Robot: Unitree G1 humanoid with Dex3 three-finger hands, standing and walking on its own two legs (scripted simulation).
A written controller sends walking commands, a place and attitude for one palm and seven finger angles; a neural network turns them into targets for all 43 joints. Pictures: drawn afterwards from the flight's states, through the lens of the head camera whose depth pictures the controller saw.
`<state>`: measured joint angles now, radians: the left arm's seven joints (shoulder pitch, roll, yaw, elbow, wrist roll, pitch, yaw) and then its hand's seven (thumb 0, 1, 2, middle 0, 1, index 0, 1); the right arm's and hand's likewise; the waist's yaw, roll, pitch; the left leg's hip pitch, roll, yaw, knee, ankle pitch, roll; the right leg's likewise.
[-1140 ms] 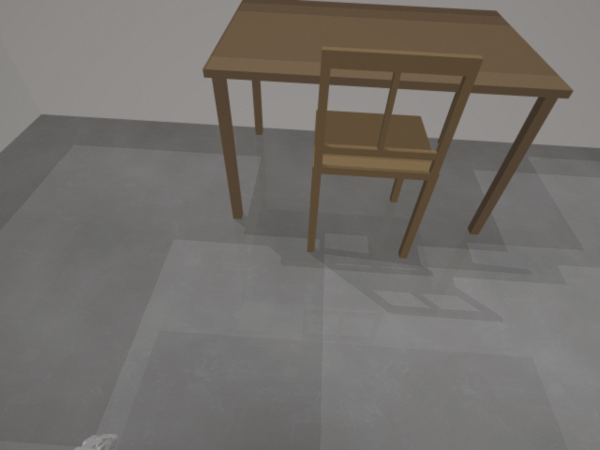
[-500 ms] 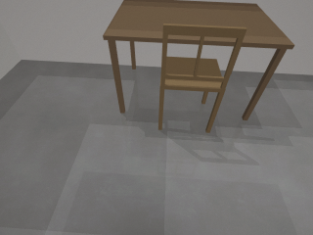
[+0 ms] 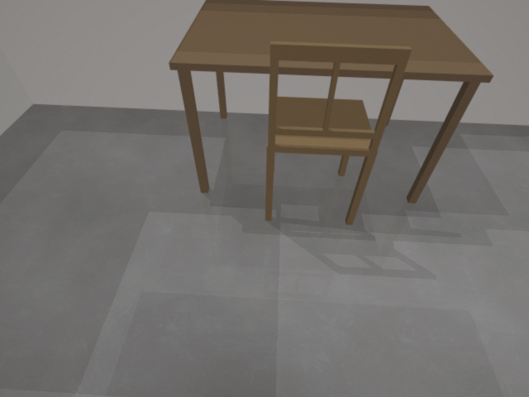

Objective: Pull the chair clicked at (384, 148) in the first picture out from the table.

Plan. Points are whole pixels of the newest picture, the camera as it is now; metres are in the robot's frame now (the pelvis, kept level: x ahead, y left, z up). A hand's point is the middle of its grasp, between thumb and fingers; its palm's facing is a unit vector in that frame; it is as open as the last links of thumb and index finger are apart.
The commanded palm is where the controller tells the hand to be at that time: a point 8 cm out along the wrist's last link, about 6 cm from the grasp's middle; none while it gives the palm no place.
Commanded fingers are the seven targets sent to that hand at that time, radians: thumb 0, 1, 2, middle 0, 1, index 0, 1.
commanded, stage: look at it before walking up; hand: left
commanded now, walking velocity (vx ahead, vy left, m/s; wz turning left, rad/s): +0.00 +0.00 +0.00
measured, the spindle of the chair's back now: (330, 98) +1.07 -0.17 -0.10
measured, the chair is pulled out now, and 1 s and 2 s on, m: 0.00 0.00 0.00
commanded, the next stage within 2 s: walk to a spot facing it in 0.30 s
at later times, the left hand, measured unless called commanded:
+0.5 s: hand out of the picture +0.07 +0.25 -0.16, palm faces -0.02 -0.94 -0.33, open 7.4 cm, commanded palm none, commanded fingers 0.00 0.90 0.90 -0.20 -0.30 -0.20 -0.30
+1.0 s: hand out of the picture +0.04 +0.15 -0.16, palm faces -0.20 -0.94 -0.27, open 7.4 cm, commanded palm none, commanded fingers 0.00 0.90 0.90 -0.20 -0.30 -0.20 -0.30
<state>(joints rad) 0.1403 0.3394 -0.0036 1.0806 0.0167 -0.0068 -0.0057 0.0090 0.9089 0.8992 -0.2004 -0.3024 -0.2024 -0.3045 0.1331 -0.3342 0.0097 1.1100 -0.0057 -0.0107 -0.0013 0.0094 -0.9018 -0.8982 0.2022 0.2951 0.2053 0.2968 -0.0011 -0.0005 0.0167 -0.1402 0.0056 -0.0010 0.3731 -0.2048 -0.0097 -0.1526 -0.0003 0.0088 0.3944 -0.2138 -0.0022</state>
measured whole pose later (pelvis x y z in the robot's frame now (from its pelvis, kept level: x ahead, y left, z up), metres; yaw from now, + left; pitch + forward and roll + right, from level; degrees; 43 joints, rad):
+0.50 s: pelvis +0.01 +0.00 +0.00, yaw -1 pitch -2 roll +0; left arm 0.15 0.34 0.00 1.08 0.02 0.00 -0.01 0.01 0.91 0.90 -0.20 -0.30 -0.20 -0.30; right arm 0.12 -0.33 0.01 1.11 -0.01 -0.01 -0.01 0.01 -0.90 -0.90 0.20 0.30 0.21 0.30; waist 0.01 0.00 0.02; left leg -0.12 0.01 0.01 0.36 -0.21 -0.01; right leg -0.14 0.01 0.02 0.38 -0.21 0.00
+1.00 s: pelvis -0.03 -0.04 -0.01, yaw -16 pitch +0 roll +3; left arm 0.30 0.19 0.04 0.94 0.02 0.03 0.00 0.01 0.91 0.90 -0.20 -0.30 -0.20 -0.30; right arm 0.15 -0.23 -0.05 0.97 -0.01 0.06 -0.01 0.01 -0.90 -0.90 0.20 0.29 0.20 0.30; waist 0.04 0.01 0.09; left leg -0.47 0.04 0.02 1.12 -0.36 -0.06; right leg -0.29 0.07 0.04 0.53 -0.23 -0.10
